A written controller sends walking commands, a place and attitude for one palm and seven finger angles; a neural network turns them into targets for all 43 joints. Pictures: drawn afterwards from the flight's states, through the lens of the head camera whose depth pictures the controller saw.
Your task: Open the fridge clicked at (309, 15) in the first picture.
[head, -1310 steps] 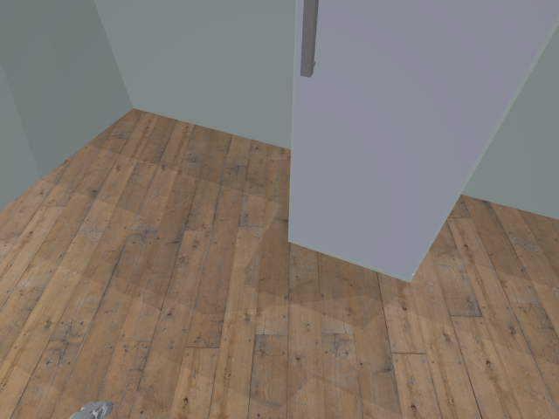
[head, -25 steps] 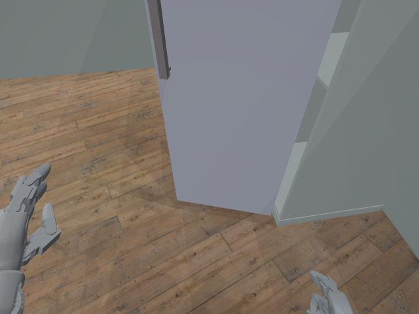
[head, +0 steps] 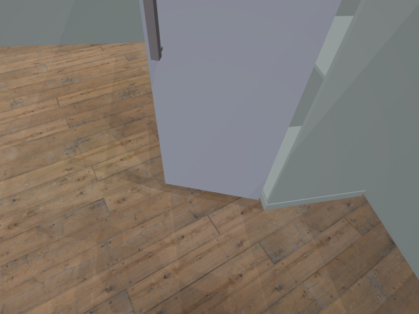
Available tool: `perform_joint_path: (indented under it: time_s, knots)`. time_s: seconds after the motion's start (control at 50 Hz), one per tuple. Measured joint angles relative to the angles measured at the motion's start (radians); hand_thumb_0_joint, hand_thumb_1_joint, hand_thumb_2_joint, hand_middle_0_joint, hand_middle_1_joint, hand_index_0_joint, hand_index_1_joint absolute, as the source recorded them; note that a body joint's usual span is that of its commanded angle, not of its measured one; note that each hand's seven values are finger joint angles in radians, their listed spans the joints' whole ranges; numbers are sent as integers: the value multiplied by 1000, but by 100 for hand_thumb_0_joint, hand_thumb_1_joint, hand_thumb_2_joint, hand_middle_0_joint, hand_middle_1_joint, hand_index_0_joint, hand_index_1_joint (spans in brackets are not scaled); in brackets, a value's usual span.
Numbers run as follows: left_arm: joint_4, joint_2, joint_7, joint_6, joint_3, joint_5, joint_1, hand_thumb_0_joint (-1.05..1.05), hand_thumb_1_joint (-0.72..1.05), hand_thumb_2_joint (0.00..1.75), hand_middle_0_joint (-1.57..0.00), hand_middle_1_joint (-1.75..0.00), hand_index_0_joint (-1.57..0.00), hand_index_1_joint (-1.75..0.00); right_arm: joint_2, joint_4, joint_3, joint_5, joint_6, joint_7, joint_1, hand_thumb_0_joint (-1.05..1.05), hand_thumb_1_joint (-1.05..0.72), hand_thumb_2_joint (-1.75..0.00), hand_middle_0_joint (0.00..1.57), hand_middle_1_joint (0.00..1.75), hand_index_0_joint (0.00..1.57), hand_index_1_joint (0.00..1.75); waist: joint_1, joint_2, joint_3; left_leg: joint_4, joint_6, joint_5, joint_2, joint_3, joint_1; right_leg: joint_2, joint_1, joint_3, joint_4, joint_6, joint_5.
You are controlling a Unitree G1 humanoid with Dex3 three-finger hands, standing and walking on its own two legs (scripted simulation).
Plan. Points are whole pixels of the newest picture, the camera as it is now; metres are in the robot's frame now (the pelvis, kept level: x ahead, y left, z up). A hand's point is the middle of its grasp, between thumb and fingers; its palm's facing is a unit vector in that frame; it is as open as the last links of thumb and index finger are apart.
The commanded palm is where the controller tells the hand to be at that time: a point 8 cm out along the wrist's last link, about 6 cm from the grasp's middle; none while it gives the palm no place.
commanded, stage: let the arm hang, fingers relaxed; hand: left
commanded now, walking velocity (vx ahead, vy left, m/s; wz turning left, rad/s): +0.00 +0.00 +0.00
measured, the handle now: out of the picture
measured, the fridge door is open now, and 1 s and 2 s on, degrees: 70 70 70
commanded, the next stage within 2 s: look to check the result in 0.54 s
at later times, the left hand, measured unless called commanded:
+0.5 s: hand out of the picture +0.11 +0.24 -0.15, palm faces -0.08 -0.95 -0.32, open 7.4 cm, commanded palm none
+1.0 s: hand out of the picture +0.10 +0.24 -0.16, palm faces -0.07 -0.94 -0.34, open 7.4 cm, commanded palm none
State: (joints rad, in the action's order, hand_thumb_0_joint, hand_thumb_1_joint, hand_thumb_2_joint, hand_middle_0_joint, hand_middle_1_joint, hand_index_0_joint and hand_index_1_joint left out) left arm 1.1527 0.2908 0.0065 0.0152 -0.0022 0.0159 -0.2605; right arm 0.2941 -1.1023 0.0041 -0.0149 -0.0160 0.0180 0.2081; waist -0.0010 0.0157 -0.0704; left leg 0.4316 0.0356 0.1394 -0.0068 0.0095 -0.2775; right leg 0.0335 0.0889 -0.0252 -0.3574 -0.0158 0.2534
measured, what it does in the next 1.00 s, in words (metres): stands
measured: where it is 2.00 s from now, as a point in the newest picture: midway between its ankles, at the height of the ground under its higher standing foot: outside the picture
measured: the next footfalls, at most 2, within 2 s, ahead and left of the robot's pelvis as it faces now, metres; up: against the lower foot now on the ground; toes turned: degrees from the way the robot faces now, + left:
none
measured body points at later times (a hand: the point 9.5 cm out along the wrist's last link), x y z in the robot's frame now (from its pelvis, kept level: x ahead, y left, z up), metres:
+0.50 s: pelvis +0.02 +0.01 +0.00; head +0.02 +0.01 +0.45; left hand +0.11 +0.29 -0.13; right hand +0.09 -0.29 -0.13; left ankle +0.06 +0.09 -0.74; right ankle -0.04 -0.11 -0.74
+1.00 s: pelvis +0.03 +0.00 +0.01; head +0.05 -0.01 +0.45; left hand +0.10 +0.29 -0.13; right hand +0.10 -0.30 -0.13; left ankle +0.06 +0.09 -0.74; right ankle -0.04 -0.11 -0.74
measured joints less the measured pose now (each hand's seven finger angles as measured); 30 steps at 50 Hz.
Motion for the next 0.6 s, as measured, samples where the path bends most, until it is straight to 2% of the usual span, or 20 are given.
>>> perform_joint_path:
  time_s: [0.22, 0.4, 0.6]
  knots:
    - [-13, 60, -8, -19, 7, 2, 94, 0, 91, 90, -20, -30, -20, -29, -5, -14, -1, -2, 12, -16, -65, 1, -91, -90, 20, 30, 20, 30, -6, -50, 42, -65, 12, -25, -20, 23, 44, -24, -16, 21, 15, 13, -4]
    - [-41, 47, -4, -31, -3, 3, 152, 0, 90, 90, -20, -30, -20, -29, 26, -17, 1, -2, 23, -20, -102, 1, -91, -90, 20, 30, 20, 30, -14, -36, 56, -93, 13, -28, -27, 32, 64, -31, -29, 29, 33, 17, -5]
    - [-33, 26, 0, -30, -7, 2, 153, 0, 90, 90, -20, -30, -21, -29, 52, -25, 1, 0, 27, -15, -104, 1, -91, -90, 20, 30, 20, 30, -22, -5, 40, -104, 8, -21, -24, 34, 77, -28, -48, 33, 62, 14, -8]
